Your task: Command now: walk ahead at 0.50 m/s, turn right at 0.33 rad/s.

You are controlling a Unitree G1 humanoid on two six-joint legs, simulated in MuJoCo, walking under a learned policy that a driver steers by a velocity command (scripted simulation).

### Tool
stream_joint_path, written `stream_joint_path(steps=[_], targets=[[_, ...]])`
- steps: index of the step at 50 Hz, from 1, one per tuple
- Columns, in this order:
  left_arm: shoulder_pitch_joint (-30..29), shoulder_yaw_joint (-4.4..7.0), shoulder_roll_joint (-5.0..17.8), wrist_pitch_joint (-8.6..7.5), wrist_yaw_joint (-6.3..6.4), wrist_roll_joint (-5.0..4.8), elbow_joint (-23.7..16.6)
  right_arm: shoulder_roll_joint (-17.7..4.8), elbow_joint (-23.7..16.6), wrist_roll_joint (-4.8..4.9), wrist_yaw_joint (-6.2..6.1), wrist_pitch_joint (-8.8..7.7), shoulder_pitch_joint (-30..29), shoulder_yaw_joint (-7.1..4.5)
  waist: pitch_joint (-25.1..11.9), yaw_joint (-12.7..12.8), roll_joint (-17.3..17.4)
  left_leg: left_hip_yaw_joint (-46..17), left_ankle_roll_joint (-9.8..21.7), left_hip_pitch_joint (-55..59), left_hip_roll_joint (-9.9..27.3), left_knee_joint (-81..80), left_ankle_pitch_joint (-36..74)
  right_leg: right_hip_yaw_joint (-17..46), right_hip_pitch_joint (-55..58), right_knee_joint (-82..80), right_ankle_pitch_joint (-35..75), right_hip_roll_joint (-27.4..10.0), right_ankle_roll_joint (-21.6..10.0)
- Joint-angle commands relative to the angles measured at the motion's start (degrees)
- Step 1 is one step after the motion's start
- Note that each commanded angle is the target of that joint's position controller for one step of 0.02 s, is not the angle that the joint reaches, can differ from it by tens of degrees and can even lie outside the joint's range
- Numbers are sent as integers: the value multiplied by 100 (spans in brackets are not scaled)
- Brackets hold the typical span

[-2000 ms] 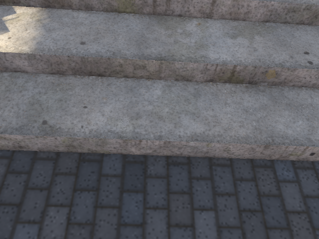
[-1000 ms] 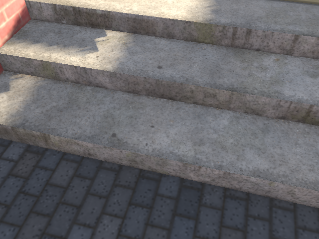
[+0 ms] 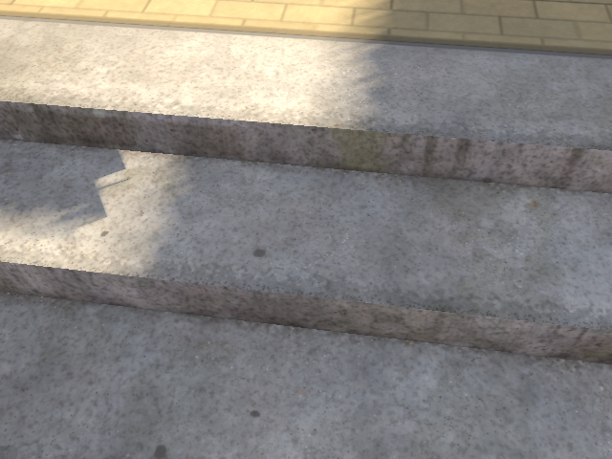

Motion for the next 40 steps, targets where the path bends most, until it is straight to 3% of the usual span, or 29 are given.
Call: stream_joint_path(steps=[1,3,4,5,6,7,8,10,13,14,15,17,20,23,24,25,26,27,28,29,30,31,32,33,34,35,37,38,40], targets=[[-81,182,599,-57,41,78,-398,-900,-294,-27,-116,-4,-177,-192,62,207,552,-361,662,-189,1809,174,2906,-174,761,-282,-747,260,-310],[1084,272,589,-137,93,119,-42,-930,-286,15,-160,93,-202,-175,-629,692,419,114,491,-12,1466,2288,4800,-496,2033,-1089,-902,879,-531],[1935,411,932,-188,134,170,178,-841,-426,54,-185,86,-297,-127,-991,1022,160,264,240,-996,1263,3767,3529,355,3218,-1529,-692,370,-707],[1932,606,1792,-190,183,158,136,-65,-776,43,-106,25,63,67,-1081,482,-1338,378,-113,-3139,378,5638,-720,3141,4426,-1900,656,-1374,-1327],[2139,708,1809,-113,144,-112,250,-363,-698,-52,-113,59,-18,38,-1432,776,-977,-545,-155,-4183,122,6718,-1242,4487,4832,-2549,169,-1559,-1943],[1875,664,1464,-63,174,-135,258,-438,-760,-96,-89,37,-393,35,-711,678,-326,-683,-148,-4759,486,7210,-778,3685,4391,-2455,-638,-1405,-1894],[1665,563,1047,-33,187,-137,259,-386,-843,-116,-68,-20,-687,58,-316,633,-26,-626,-136,-4874,647,7303,-482,3146,3781,-2446,-813,-1124,-1740],[1429,412,587,-56,234,-148,291,-246,-977,-161,-7,83,-771,90,-8,293,79,-637,-189,-4714,808,7340,-250,2419,2830,-2538,-375,-569,-1427],[1562,447,744,-169,254,-132,388,-87,-1231,-193,18,305,-943,167,-48,173,76,-427,-324,-5077,770,7687,-191,2059,2417,-2521,535,-317,-1454],[1855,451,752,-210,265,-107,504,141,-1389,-181,-45,357,-1341,241,-33,344,-189,-186,-350,-5737,667,8658,-595,2241,2599,-2464,684,-394,-1618],[2173,428,761,-240,275,-91,591,351,-1680,-174,-108,381,-1758,339,-61,503,-288,-136,-295,-6634,627,9676,-969,2461,2879,-2485,461,-528,-1734],[2419,359,676,-284,284,-55,742,447,-2139,-143,-223,358,-2422,437,159,558,-275,-297,-142,-7797,710,10262,-1395,2683,3028,-2618,-571,-573,-1649],[2559,290,604,-282,347,-126,991,528,-2691,-193,-208,320,-3110,596,352,517,51,-268,-60,-7816,827,9017,-1415,2512,2678,-2960,-1130,-207,-1280],[2444,353,791,-182,495,-159,944,500,-2866,-190,-146,487,-3048,622,-81,576,-177,52,-50,-5767,720,7079,-1099,2201,2507,-3820,1276,-276,-1364],[2103,320,642,-157,481,-219,762,492,-2749,-58,-126,481,-2811,617,-201,397,-101,201,61,-4623,588,5946,-822,1741,2288,-3816,2556,-118,-1245],[1905,336,711,-156,443,-213,666,430,-2542,-36,-166,482,-2185,549,-671,79,-379,485,168,-3212,147,5593,-783,1345,2077,-3258,5400,10,-1100],[1938,442,1065,-183,413,-189,630,177,-2271,10,-209,477,-1340,391,-1246,-256,-647,356,219,-2392,-83,5369,-917,1409,2528,-2338,7071,-149,-956],[1725,559,1263,-262,382,-221,588,-54,-2017,95,-223,405,-296,244,-1843,-767,-870,-67,333,-1680,-16,4813,-536,1487,3083,-1217,7812,-373,-832],[1341,673,1402,-378,290,-298,456,-364,-1792,27,-244,290,394,92,-2187,-1157,-559,-579,454,-867,173,3854,-672,1403,2888,248,7130,-142,-663],[1268,563,532,-492,142,-369,43,-1005,-1597,-218,-302,177,730,-106,-2467,-888,1456,-3561,999,160,1890,2161,-1304,1188,1114,2610,2363,944,-363],[1647,547,389,-497,-4,5,-133,-1107,-1677,-24,-378,355,-42,-174,-2679,-339,2425,-6352,1291,-170,2609,500,-1616,1350,111,4708,-913,1390,-278],[1579,579,425,-385,-522,75,378,-282,-1585,-100,-33,291,396,294,-237,-710,2122,-6425,1737,-1533,2208,334,-3604,2741,-2076,7115,355,1591,-614],[1560,551,411,-344,-526,-79,398,-21,-1053,-110,283,259,-249,312,317,45,1153,-4934,1622,-2216,2175,669,-2971,2363,-2605,7339,772,1323,-877],[1751,403,196,-313,-453,14,388,499,-737,-105,411,197,-620,369,-332,296,-68,-4013,1700,-2181,2255,849,-1694,2043,-2536,7534,742,1134,-1082],[1789,190,-186,-298,-400,145,337,878,-401,-61,330,61,-923,422,-564,557,-328,-3197,1466,-2242,2160,907,-1060,1867,-2478,7253,814,810,-1220],[1717,50,-402,-205,-372,172,241,1078,-165,-12,184,-45,-1210,469,-530,768,-54,-2593,1223,-2416,1888,722,-795,1794,-2542,7113,749,528,-1262],[1426,47,-127,-62,-353,40,77,1134,167,-130,52,-183,-1403,531,-492,1008,60,-1410,810,-2777,1625,545,-284,1509,-2636,6561,594,226,-1082],[1095,85,17,-59,-396,-83,-75,778,152,-171,48,-222,-1440,412,-524,931,92,-655,687,-3045,1435,347,-132,1084,-2269,5948,449,147,-898],[544,127,129,-113,-505,23,-133,538,245,-283,-42,-318,-1083,420,-639,659,470,-117,696,-2921,1248,158,651,632,-2107,6015,601,91,-669]])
